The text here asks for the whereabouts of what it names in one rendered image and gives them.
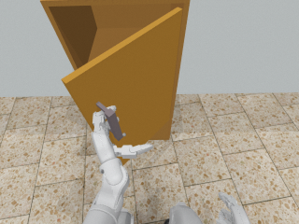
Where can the left robot forearm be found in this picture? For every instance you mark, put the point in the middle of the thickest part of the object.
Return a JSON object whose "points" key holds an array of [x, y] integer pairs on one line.
{"points": [[108, 202]]}

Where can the robot left hand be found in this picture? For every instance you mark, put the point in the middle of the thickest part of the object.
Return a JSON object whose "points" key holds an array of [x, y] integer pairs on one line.
{"points": [[103, 145]]}

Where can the cupboard door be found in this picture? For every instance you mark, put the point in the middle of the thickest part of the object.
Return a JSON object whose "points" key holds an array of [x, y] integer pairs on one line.
{"points": [[137, 76]]}

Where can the robot thigh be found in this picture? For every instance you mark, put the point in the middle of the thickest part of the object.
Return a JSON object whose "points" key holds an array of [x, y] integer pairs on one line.
{"points": [[126, 218], [182, 214]]}

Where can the right robot thigh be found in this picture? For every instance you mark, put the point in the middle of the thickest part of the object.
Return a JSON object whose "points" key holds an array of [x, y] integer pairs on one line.
{"points": [[182, 214]]}

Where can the handle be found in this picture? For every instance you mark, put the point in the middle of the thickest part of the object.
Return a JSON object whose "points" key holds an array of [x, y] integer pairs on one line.
{"points": [[112, 121]]}

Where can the left robot thigh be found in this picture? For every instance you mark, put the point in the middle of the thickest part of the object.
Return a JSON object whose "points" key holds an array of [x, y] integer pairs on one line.
{"points": [[126, 218]]}

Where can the robot right hand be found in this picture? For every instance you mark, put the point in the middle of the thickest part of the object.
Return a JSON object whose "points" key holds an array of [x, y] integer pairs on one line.
{"points": [[236, 215]]}

